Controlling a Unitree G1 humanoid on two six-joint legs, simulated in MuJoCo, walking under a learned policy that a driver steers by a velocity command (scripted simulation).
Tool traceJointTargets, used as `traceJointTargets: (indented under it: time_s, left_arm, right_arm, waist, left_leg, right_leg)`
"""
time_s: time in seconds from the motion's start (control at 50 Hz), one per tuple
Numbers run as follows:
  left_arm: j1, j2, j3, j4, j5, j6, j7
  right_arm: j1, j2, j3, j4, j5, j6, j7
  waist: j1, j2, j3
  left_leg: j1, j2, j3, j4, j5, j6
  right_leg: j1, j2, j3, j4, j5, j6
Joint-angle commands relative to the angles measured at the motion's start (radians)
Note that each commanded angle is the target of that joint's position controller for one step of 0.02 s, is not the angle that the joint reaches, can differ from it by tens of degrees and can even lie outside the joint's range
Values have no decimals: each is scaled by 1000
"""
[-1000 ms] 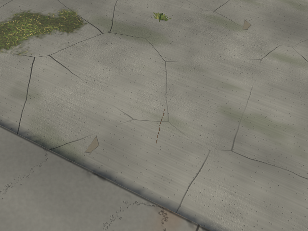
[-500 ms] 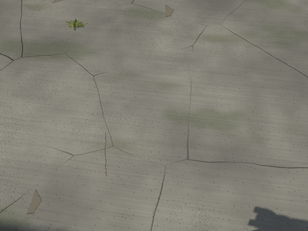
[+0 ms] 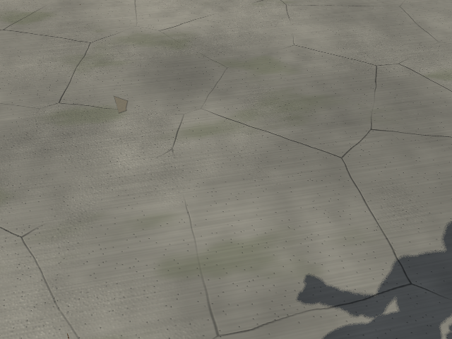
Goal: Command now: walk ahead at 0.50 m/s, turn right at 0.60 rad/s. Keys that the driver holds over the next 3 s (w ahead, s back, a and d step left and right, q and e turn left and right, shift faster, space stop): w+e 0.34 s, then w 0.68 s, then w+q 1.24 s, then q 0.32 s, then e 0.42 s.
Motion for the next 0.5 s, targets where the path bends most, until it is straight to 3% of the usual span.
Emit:
traceJointTargets:
  time_s: [0.02, 0.04, 0.06, 0.08, 0.1, 0.12, 0.14, 0.16, 0.22, 0.26, 0.28, 0.3, 0.32, 0.34, 0.36, 0.38, 0.4, 0.42, 0.44, 0.46, 0.5]
  left_arm:
    - [-44, 59, 19, -81, 29, -7, -23]
    - [-60, 61, 20, -82, 33, -9, -28]
    - [-98, 63, 25, -80, 16, -20, -42]
    - [-171, 81, 35, -97, 6, -28, -55]
    - [-231, 60, 33, -103, 10, -36, -68]
    - [-273, 58, 26, -118, 27, -41, -86]
    - [-296, 17, 21, -115, 39, -45, -104]
    - [-302, -11, 16, -105, 38, -49, -116]
    - [-312, -12, 20, -83, 4, -43, -131]
    - [-332, -19, 16, -65, 6, -42, -134]
    - [-288, -16, 17, -38, 18, -44, -133]
    - [-179, 5, 30, 11, 33, -48, -126]
    - [9, 29, 47, 79, 32, -43, -112]
    - [165, 72, 71, 136, 53, -43, -93]
    - [243, 121, 71, 198, 65, -37, -81]
    - [258, 207, 69, 169, 65, -58, -73]
    - [273, 189, 78, 170, 36, -47, -70]
    - [211, 179, 70, 150, 30, -44, -65]
    - [149, 194, 68, 146, 41, -47, -51]
    - [7, 145, 48, 117, 39, -53, -41]
    - [-65, 79, 23, 123, 48, -67, -39]
  right_arm:
    - [-55, -137, -19, -41, -38, -15, -25]
    - [-38, -131, -13, -29, -39, -19, -34]
    - [18, -76, 1, -6, -31, -25, -49]
    - [33, -77, 7, -15, -36, -31, -54]
    - [75, -88, 3, -4, -39, -34, -61]
    - [64, -78, 11, -9, -36, -26, -80]
    - [89, -65, 16, 1, -37, -12, -86]
    - [105, -57, 18, 8, -38, -5, -86]
    - [107, -62, 16, -6, -20, 18, -78]
    - [147, -44, 18, -5, -7, 38, -80]
    - [162, -47, 19, -2, -9, 45, -80]
    - [163, -54, 16, 1, -4, 49, -80]
    - [131, -89, 4, 12, 6, 57, -82]
    - [104, -103, 0, 4, 19, 51, -79]
    - [161, -44, -3, 8, -4, 45, -77]
    - [244, -16, 36, -57, -23, 12, -47]
    - [221, -86, 34, -88, -9, -13, -35]
    - [153, -125, 22, -107, 10, -31, -35]
    - [62, -90, 22, -128, 24, -41, -53]
    - [18, -83, 15, -124, 0, -18, -79]
    - [83, -62, 16, -88, -24, 26, -94]
  waist:
    - [45, 64, 183]
    - [34, 54, 170]
    - [6, 78, 157]
    - [-12, 95, 163]
    - [-51, 129, 167]
    - [-45, 108, 188]
    - [-64, 99, 157]
    - [-65, 99, 148]
    - [-72, 120, 185]
    - [-91, 90, 218]
    - [-79, 86, 202]
    - [-29, 90, 157]
    - [69, 141, 87]
    - [178, 72, 29]
    - [159, -82, 9]
    - [100, -228, -197]
    - [158, -215, -364]
    - [120, -66, -339]
    - [77, 6, -287]
    - [12, 101, -147]
    - [-49, 85, -60]
  left_leg:
    - [-11, 315, -373, -338, 354, 189]
    - [8, 308, -319, -331, 430, 178]
    - [113, 296, -274, -284, 344, 130]
    - [157, 253, -213, -299, 219, 106]
    - [186, 265, -216, -295, 203, 104]
    - [72, 227, -121, -281, 141, 94]
    - [20, 221, -74, -272, 125, 76]
    - [-51, 208, -24, -249, 104, 57]
    - [-30, 205, 45, -164, 83, 29]
    - [99, 222, 52, -39, 122, 22]
    - [149, 223, 57, 40, 195, 13]
    - [190, 211, 63, 186, 350, 10]
    - [154, 232, 43, 393, 487, 8]
    - [88, 162, 111, 687, 590, -19]
    - [-350, 70, 90, 1132, -223, -57]
    - [-665, 97, -111, 1215, -306, -32]
    - [-724, 134, -187, 1162, -256, -39]
    - [-727, 158, -216, 921, -68, -18]
    - [-738, 143, -210, 899, 67, -22]
    - [-654, 159, -189, 737, 220, -71]
    - [-467, 202, -224, 588, 193, -132]
  right_leg:
    - [-233, -115, 40, -67, 283, 4]
    - [-247, -101, 25, -108, 356, -4]
    - [-324, -120, 90, -178, 437, -13]
    - [-350, -98, 49, -312, 512, -13]
    - [-357, -87, 30, -371, 590, -11]
    - [-240, -71, -12, -536, 759, 5]
    - [-99, -44, -85, -601, 915, 9]
    - [34, -33, -116, -651, 1010, 4]
    - [137, -30, -145, -752, 986, -4]
    - [69, -55, -145, -848, 930, -1]
    - [97, -65, -145, -902, 915, -2]
    - [188, -66, -155, -957, 905, -14]
    - [366, -109, -128, -1014, 934, -44]
    - [589, -82, -179, -1162, 1023, -81]
    - [961, -195, -4, -1021, 1198, -156]
    - [1327, -312, 102, -584, 1520, -223]
    - [1371, -371, 214, -631, 1361, -330]
    - [1215, -370, 265, -792, 926, -331]
    - [1030, -415, 417, -917, 508, -340]
    - [739, -405, 427, -1005, 589, -315]
    - [456, -386, 374, -1021, 685, -323]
